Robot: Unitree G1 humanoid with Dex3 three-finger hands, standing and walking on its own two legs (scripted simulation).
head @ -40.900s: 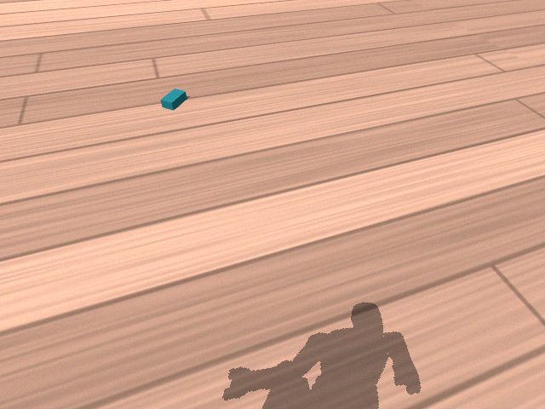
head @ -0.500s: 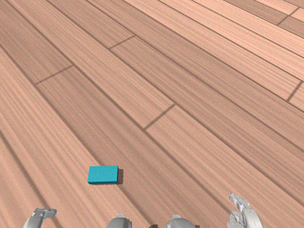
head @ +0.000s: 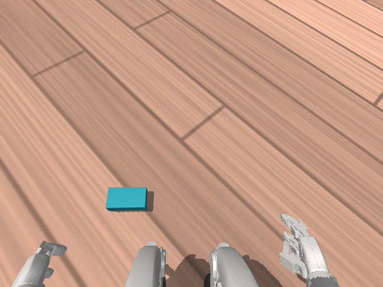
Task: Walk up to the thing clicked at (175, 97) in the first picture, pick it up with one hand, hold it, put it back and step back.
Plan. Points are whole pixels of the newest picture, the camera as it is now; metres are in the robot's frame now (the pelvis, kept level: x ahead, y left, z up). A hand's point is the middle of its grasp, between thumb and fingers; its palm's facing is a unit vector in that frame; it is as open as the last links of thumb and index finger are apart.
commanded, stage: rise first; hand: left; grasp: from above
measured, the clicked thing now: (127, 198) +0.46 +0.25 -0.61
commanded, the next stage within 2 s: none
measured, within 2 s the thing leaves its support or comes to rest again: neither
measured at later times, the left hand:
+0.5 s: hand (87, 230) +0.29 +0.31 -0.34, palm faces -0.48 -0.32 -0.82, open 13.8 cm
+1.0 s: hand (96, 212) +0.36 +0.32 -0.44, palm faces -0.48 -0.07 -0.88, open 14.1 cm
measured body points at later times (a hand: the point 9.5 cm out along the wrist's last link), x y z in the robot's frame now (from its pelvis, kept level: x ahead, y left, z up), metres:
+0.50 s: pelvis -0.07 -0.01 -0.21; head +0.14 +0.01 +0.19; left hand +0.31 +0.32 -0.29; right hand +0.06 -0.28 -0.34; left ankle +0.02 +0.10 -0.60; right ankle +0.01 -0.12 -0.60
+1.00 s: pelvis -0.07 +0.00 -0.28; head +0.17 +0.06 +0.10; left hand +0.38 +0.32 -0.39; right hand -0.01 -0.28 -0.39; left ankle +0.02 +0.10 -0.60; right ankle +0.01 -0.12 -0.60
